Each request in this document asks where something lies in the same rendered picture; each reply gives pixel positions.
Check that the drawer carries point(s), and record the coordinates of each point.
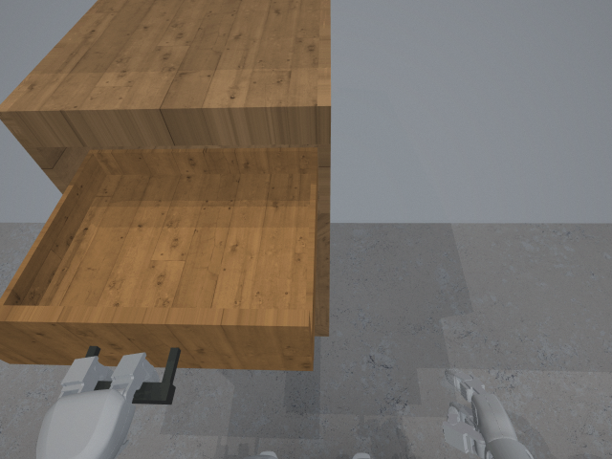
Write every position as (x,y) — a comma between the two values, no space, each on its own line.
(211,250)

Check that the left robot hand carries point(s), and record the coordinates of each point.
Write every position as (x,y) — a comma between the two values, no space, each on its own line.
(93,424)

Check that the handle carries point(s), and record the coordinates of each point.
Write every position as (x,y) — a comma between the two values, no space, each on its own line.
(150,392)

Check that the right robot hand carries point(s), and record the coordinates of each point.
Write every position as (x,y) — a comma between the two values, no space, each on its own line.
(470,430)

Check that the cabinet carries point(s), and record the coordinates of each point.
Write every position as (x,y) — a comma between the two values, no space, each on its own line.
(185,74)

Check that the right robot forearm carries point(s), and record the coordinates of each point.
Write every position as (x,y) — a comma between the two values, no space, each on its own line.
(505,448)

